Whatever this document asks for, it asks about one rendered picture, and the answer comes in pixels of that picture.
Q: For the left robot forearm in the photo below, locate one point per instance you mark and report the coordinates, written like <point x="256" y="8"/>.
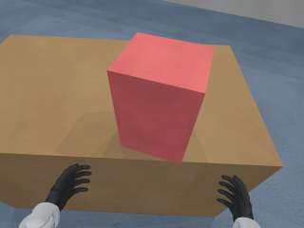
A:
<point x="44" y="215"/>

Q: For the right robot hand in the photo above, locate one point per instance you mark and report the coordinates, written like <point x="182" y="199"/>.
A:
<point x="241" y="206"/>

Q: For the pedestal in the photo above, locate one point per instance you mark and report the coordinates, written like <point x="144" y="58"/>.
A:
<point x="56" y="110"/>

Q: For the left robot hand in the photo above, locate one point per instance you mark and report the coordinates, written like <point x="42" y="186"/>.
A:
<point x="63" y="189"/>

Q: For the carton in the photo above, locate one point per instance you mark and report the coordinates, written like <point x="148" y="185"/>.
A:
<point x="157" y="87"/>

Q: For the right robot forearm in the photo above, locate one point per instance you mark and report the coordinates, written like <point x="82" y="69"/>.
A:
<point x="244" y="222"/>

